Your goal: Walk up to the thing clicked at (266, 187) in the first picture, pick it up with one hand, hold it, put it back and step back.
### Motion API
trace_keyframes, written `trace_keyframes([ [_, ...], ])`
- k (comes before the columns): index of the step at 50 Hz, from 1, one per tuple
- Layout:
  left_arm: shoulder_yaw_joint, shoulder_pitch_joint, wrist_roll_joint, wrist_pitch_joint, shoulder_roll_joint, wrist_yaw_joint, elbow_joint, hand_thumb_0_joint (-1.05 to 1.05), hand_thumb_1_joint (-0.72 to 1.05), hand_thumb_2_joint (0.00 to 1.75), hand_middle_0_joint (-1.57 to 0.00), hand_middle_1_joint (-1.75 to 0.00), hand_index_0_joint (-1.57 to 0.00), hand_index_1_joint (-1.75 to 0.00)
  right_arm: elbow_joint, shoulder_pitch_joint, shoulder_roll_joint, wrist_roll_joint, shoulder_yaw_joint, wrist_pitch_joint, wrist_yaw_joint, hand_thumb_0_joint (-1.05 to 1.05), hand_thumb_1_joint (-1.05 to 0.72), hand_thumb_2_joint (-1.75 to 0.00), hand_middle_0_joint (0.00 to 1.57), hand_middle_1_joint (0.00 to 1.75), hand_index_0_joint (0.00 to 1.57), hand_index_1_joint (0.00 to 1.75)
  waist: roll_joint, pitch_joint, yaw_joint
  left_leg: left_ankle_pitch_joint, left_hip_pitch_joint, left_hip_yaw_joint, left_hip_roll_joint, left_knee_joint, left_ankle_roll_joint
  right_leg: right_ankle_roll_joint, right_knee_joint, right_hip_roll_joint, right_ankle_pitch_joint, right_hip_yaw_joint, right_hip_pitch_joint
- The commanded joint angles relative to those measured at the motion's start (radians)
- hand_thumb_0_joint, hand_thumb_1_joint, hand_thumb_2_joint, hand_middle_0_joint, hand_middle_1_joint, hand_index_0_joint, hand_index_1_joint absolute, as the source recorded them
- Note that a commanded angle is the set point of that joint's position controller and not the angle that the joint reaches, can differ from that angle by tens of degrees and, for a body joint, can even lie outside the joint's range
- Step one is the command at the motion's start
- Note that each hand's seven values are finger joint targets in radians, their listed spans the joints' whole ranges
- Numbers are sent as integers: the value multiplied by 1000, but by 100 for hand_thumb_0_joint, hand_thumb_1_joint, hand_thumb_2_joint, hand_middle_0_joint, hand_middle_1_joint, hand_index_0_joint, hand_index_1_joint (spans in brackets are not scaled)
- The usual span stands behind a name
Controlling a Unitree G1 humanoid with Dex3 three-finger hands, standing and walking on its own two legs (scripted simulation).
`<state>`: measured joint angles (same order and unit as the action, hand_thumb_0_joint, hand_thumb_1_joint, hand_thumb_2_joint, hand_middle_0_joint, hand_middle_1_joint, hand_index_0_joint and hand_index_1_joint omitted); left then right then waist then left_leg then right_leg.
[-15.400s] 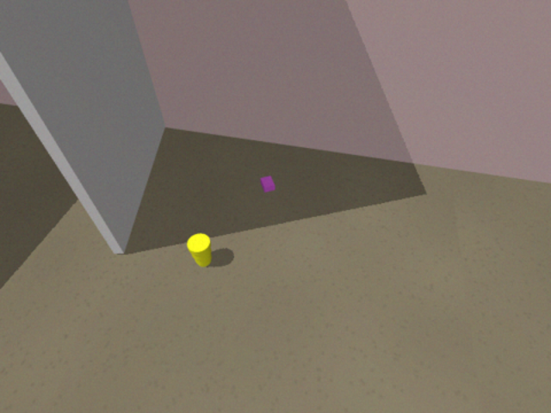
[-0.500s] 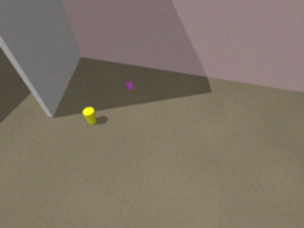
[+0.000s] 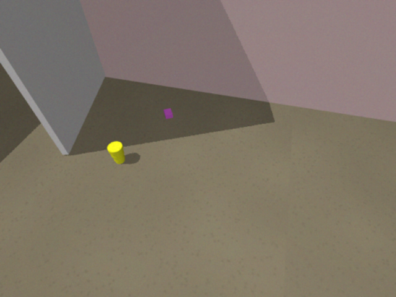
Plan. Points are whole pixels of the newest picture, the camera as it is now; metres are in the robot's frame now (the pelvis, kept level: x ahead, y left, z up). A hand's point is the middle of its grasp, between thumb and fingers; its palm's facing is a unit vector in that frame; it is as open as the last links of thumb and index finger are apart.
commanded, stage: stand
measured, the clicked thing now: (168, 113) +1.50 +0.31 -0.77
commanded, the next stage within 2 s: walk up in 0.82 s
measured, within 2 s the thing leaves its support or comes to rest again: neither
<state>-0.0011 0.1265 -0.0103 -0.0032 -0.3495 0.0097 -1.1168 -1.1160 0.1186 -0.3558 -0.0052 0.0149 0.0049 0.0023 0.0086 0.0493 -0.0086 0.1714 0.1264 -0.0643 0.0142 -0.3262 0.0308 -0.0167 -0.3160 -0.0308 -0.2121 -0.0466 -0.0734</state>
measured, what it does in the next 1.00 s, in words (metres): stands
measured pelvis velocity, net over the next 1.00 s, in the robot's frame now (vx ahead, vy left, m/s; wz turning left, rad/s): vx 0.02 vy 0.02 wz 0.05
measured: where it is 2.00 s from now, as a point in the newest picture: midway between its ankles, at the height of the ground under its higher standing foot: (199, 261)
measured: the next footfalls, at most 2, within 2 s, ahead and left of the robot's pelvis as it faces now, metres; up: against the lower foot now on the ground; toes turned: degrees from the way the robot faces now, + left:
left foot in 1.10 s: +0.16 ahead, +0.18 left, +0.00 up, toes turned +7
right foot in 1.52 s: +0.37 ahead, -0.10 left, +0.00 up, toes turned -4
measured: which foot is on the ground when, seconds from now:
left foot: down 0.00-0.88, up 0.90-1.00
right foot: down 0.00-1.00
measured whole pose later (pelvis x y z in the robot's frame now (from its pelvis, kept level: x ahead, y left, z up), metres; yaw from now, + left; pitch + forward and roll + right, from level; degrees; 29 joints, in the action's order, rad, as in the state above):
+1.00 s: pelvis +0.02 +0.02 -0.01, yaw +3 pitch -2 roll -1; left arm -0.07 0.22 -0.04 -0.05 -0.39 0.06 -1.02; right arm -1.05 0.20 -0.41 -0.03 -0.07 0.01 -0.06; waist 0.01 0.03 -0.04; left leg 0.41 0.37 -0.01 0.04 -0.75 -0.02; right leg 0.02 -0.38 -0.05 -0.30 -0.09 -0.06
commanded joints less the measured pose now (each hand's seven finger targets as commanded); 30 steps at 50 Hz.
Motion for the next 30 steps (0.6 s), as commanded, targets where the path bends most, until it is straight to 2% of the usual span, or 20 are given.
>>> trace_keyframes([
  [1, -46, -28, 3, -21, -219, -18, 49, 0, 90, 90, -20, -30, -20, -30, 48, -28, -210, -4, -44, 20, 10, 0, -90, -90, 20, 30, 20, 30, -13, -57, 3, -169, -6, -57, 97, 38, -40, 35, 53, -106, 116, 83, -9],
  [3, -47, -27, 2, -21, -222, -17, 49, 0, 90, 90, -20, -30, -20, -30, 48, -30, -208, -5, -43, 20, 10, 0, -90, -90, 20, 30, 20, 30, -7, -54, 0, -159, -4, -59, 98, 38, -40, 35, 50, -104, 103, 83, -9],
  [6, -47, -25, 2, -22, -220, -18, 51, 0, 90, 90, -20, -30, -20, -30, 50, -28, -211, -4, -44, 22, 11, 0, -90, -90, 20, 30, 20, 30, -5, -77, -2, -200, -6, -61, 105, 27, -45, 35, 39, -111, 146, 84, 19],
  [8, -47, -21, 2, -21, -219, -17, 46, 0, 90, 90, -20, -30, -20, -30, 49, -26, -214, -4, -43, 21, 11, 0, -90, -90, 20, 30, 20, 30, -2, -66, -3, -183, -1, -60, 102, 33, -46, 34, 44, -108, 138, 83, 15],
  [10, -47, -25, 0, -20, -219, -18, 47, 0, 90, 90, -20, -30, -20, -30, 51, -22, -210, -4, -41, 23, 12, 0, -90, -90, 20, 30, 20, 30, -3, -74, -3, -207, 3, -61, 103, 32, -46, 35, 35, -108, 151, 79, 25],
  [13, -47, -24, 0, -19, -220, -17, 47, 0, 90, 90, -20, -30, -20, -30, 52, -23, -211, -4, -41, 22, 13, 0, -90, -90, 20, 30, 20, 30, -11, -53, -1, -164, 3, -61, 100, 35, -46, 35, 46, -106, 120, 83, -1],
  [18, -45, -27, 2, -21, -215, -16, 47, 0, 90, 90, -20, -30, -20, -30, 50, -22, -214, -4, -43, 22, 10, 0, -90, -90, 20, 30, 20, 30, -3, -52, 2, -159, 4, -64, 98, 35, -40, 35, 51, -105, 105, 85, -6],
  [20, -45, -30, 0, -21, -219, -17, 47, 0, 90, 90, -20, -30, -20, -30, 48, -15, -212, -4, -44, 19, 9, 0, -90, -90, 20, 30, 20, 30, -17, -47, 4, -119, 14, -65, 97, 40, -40, 33, 59, -104, 65, 85, -14],
  [24, -45, -22, 1, -23, -218, -17, 47, 0, 90, 90, -20, -30, -20, -30, 52, -20, -213, -4, -42, 22, 11, 0, -90, -90, 20, 30, 20, 30, 0, -75, 2, -196, -3, -60, 103, 26, -43, 32, 42, -108, 149, 84, 7],
  [30, -46, -28, 0, -21, -223, -18, 48, 0, 90, 90, -20, -30, -20, -30, 52, -26, -213, -6, -44, 21, 12, 0, -90, -90, 20, 30, 20, 30, -14, -73, 2, -185, -15, -57, 103, 21, -44, 37, 42, -109, 140, 87, -5],
])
